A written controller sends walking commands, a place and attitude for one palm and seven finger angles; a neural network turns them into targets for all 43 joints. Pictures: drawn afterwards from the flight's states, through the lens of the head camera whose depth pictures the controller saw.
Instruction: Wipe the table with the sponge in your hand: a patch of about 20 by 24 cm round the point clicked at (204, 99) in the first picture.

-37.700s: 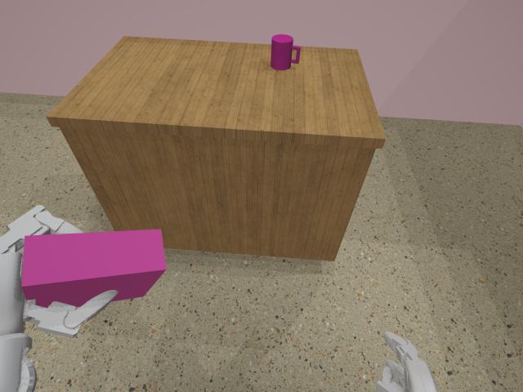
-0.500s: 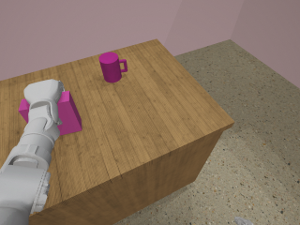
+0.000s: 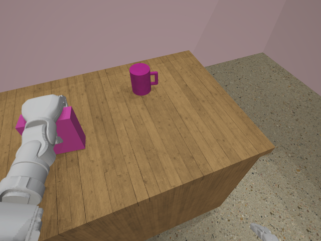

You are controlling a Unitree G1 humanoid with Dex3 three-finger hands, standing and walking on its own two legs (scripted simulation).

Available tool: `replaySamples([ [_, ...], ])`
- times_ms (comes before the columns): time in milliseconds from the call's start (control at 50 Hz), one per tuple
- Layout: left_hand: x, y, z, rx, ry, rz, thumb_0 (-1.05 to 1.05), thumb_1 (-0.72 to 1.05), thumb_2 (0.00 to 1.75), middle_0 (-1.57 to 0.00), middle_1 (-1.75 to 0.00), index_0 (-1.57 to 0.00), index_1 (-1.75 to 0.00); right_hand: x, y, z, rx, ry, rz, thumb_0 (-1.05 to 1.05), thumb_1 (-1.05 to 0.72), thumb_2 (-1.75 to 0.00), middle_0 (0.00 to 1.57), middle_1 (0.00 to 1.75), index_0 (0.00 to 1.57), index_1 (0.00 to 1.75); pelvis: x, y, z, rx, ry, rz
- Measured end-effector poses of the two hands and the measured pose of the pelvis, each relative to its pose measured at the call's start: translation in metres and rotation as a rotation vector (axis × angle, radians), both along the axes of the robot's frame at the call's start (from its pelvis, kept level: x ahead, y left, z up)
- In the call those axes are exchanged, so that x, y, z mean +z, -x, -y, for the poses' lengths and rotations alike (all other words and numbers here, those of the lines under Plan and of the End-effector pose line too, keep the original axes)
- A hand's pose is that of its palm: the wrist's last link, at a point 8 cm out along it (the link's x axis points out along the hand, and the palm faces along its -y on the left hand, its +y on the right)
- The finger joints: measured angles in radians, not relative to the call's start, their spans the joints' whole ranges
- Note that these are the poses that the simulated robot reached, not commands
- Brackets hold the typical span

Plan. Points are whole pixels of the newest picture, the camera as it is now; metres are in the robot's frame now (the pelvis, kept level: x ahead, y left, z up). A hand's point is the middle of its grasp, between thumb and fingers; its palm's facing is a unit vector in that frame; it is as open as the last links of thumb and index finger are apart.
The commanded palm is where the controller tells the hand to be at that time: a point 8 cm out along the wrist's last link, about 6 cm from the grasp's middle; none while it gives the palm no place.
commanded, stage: wipe back along the first lane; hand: left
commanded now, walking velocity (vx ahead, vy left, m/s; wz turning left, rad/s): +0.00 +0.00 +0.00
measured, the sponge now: (58, 137) +0.37 +0.33 +0.01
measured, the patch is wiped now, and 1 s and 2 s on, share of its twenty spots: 1.00 1.00 1.00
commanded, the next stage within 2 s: lift the sponge slowly off the table in 1.70 s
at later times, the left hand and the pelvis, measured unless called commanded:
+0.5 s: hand (47, 134) +0.35 +0.32 +0.07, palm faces -0.02 -0.03 -1.00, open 9.5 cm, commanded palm +0.31 +0.30 +0.10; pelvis +0.00 +0.02 +0.00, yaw +1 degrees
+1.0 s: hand (49, 155) +0.29 +0.29 +0.07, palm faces +0.01 -0.03 -1.00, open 9.5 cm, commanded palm +0.25 +0.28 +0.10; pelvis +0.00 +0.00 +0.00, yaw +1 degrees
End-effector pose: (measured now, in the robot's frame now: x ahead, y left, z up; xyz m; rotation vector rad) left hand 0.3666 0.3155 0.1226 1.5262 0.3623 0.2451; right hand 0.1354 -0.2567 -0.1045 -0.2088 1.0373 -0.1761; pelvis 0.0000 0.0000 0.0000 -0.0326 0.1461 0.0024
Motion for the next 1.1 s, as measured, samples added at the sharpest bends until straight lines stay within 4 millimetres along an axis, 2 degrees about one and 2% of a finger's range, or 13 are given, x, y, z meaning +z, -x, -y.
replaySamples([
  [180, -0.001, 0.010, -0.010, 0.010, -0.002, 0.014, -0.02, -0.50, 1.13, -0.74, -1.42, -0.80, -1.44, 0.002, -0.026, -0.023, 0.057, -0.023, 0.033, 0.01, -0.90, -0.90, 0.20, 0.30, 0.20, 0.30, 0.000, -0.003, -0.010, 0.017, 0.004, 0.006],
  [440, -0.003, 0.034, -0.003, 0.019, -0.009, 0.050, -0.02, -0.47, 1.12, -0.71, -1.45, -0.77, -1.47, 0.001, -0.037, -0.043, 0.106, -0.056, 0.049, 0.01, -0.90, -0.90, 0.20, 0.30, 0.20, 0.30, -0.001, -0.002, -0.016, 0.027, 0.006, 0.030],
  [560, -0.003, 0.043, 0.001, 0.023, -0.010, 0.055, -0.01, -0.47, 1.12, -0.71, -1.45, -0.77, -1.47, 0.004, -0.040, -0.043, 0.114, -0.063, 0.076, 0.01, -0.90, -0.90, 0.20, 0.30, 0.20, 0.30, -0.001, -0.002, -0.015, 0.025, 0.004, 0.039],
  [700, -0.003, 0.064, 0.012, 0.007, -0.009, 0.076, -0.01, -0.47, 1.11, -0.70, -1.46, -0.76, -1.47, 0.006, -0.046, -0.041, 0.125, -0.076, 0.110, 0.01, -0.90, -0.90, 0.20, 0.30, 0.20, 0.30, -0.001, -0.002, -0.012, 0.019, 0.002, 0.055],
  [1100, -0.003, 0.109, 0.037, 0.039, 0.001, 0.081, 0.01, -0.45, 1.10, -0.70, -1.46, -0.77, -1.46, 0.019, -0.070, -0.027, 0.154, -0.087, 0.216, 0.01, -0.90, -0.90, 0.20, 0.30, 0.20, 0.30, 0.001, 0.003, 0.011, 0.005, -0.012, 0.097],
])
